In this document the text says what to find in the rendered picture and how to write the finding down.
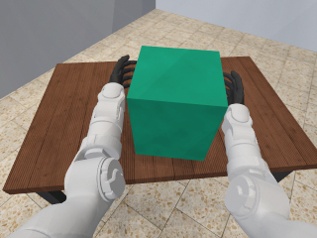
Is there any robot left forearm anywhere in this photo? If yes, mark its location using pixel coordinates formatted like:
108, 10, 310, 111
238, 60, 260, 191
64, 82, 125, 192

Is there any left robot upper arm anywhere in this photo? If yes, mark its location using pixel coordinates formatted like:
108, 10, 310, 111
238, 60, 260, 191
6, 156, 126, 238

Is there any table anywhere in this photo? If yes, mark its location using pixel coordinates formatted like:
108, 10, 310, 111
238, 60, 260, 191
2, 56, 317, 205

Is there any left robot hand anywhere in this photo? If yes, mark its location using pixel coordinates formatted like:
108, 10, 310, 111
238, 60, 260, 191
108, 55, 137, 89

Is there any right robot upper arm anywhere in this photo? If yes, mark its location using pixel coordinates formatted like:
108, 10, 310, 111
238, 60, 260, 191
224, 175, 317, 238

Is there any robot right forearm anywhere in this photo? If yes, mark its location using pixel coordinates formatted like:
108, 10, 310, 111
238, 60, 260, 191
221, 103, 280, 187

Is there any carton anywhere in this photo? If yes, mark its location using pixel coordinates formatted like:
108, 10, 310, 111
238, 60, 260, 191
127, 46, 229, 161

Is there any right robot hand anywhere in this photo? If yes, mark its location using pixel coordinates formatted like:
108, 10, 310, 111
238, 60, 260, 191
223, 70, 245, 106

